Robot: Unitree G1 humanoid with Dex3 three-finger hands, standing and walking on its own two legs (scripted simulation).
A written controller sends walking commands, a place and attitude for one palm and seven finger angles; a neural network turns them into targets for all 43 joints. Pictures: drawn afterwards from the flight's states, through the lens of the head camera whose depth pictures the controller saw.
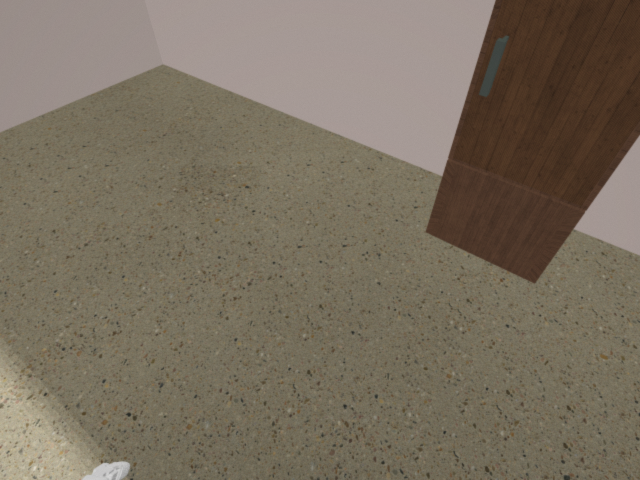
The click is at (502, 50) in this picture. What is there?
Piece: cupboard door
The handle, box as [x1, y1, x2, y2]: [479, 36, 508, 96]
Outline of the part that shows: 508,36 496,40 479,94 486,96 489,92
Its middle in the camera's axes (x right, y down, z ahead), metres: +0.50 -0.49 +1.11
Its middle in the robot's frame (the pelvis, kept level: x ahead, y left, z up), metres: +1.18 -0.44 +0.00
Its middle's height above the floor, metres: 0.77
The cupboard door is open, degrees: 0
